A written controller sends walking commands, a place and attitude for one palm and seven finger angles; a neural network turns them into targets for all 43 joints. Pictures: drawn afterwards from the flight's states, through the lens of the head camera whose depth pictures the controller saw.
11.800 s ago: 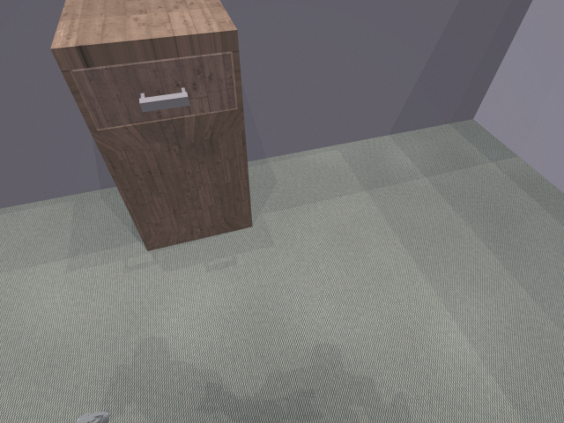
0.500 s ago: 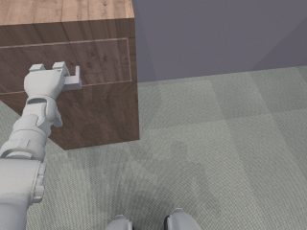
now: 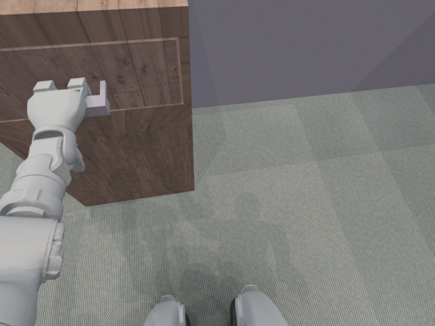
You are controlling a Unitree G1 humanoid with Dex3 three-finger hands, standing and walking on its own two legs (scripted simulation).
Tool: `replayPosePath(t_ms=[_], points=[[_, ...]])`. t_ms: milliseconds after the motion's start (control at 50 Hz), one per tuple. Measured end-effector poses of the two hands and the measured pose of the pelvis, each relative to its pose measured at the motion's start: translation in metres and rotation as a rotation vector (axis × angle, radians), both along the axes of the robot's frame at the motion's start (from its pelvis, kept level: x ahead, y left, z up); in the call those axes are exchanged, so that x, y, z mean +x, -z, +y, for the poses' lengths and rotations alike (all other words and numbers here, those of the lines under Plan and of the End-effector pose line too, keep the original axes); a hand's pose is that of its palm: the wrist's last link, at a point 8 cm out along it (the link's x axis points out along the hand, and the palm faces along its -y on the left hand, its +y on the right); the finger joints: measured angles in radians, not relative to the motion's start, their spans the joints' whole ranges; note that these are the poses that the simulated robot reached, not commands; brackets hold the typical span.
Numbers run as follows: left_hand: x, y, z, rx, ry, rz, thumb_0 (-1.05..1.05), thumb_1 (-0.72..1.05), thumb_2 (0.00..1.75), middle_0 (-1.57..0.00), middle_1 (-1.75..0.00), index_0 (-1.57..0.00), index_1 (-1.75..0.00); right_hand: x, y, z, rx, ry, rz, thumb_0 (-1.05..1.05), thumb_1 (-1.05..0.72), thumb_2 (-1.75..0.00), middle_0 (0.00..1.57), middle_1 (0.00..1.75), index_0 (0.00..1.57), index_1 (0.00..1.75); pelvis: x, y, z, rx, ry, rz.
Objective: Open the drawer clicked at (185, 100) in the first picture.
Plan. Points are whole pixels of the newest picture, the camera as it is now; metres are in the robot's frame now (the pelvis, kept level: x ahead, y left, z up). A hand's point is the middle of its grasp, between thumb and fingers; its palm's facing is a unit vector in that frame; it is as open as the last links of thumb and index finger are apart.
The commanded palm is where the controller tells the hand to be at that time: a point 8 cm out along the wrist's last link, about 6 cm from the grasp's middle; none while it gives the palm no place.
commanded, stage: lower the fingers behind the handle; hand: left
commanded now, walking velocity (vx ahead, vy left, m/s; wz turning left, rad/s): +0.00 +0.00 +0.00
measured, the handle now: (72, 98) +0.55 +0.25 +0.02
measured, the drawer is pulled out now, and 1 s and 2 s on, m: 0.00 0.00 0.08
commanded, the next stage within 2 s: close the thumb around the handle in 0.24 s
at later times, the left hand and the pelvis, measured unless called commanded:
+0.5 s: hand (72, 127) +0.50 +0.25 +0.00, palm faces -0.08 -0.02 -1.00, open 13.2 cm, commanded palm +0.48 +0.24 +0.05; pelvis +0.00 +0.00 +0.00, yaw +0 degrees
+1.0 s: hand (72, 127) +0.50 +0.25 +0.00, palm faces -0.06 -0.02 -1.00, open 6.3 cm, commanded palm +0.48 +0.25 +0.05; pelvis +0.01 +0.00 +0.00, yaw -1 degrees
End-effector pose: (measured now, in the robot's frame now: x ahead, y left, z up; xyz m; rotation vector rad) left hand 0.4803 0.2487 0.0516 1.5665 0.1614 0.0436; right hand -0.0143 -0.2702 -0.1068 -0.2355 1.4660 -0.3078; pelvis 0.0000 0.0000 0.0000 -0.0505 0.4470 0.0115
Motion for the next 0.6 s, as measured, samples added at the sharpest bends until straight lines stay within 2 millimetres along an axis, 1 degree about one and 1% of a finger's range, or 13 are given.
replayPosePath(t_ms=[180, 420, 500, 600], points=[[0.0011, -0.0001, -0.0011, 0.002, -0.008, 0.008, 0.00, -0.49, 0.31, -0.30, -1.20, -0.31, -1.20, -0.0037, 0.0000, -0.0001, 0.001, 0.000, 0.002, 0.00, -0.90, -0.89, 0.21, 0.30, 0.21, 0.30, -0.0022, 0.0004, -0.0011, -0.001, -0.003, 0.002], [0.0006, -0.0004, -0.0015, -0.006, -0.004, 0.009, 0.00, -0.47, 0.31, -0.29, -1.20, -0.31, -1.20, -0.0048, -0.0020, -0.0031, -0.002, 0.003, 0.009, 0.00, -0.90, -0.89, 0.21, 0.30, 0.21, 0.30, 0.0001, -0.0011, -0.0030, 0.000, 0.000, 0.000], [-0.0006, -0.0009, -0.0016, -0.014, 0.001, 0.003, 0.00, -0.38, 0.35, -0.29, -1.21, -0.32, -1.21, -0.0024, -0.0025, -0.0038, -0.001, 0.003, 0.008, 0.00, -0.90, -0.89, 0.21, 0.30, 0.21, 0.30, 0.0021, -0.0020, -0.0033, 0.001, 0.003, -0.001], [-0.0026, -0.0014, -0.0025, -0.012, 0.004, -0.004, 0.00, -0.19, 0.43, -0.30, -1.23, -0.33, -1.23, 0.0028, -0.0022, -0.0041, 0.004, 0.002, 0.000, 0.00, -0.90, -0.89, 0.21, 0.30, 0.20, 0.30, 0.0041, -0.0032, -0.0032, 0.002, 0.004, -0.005]])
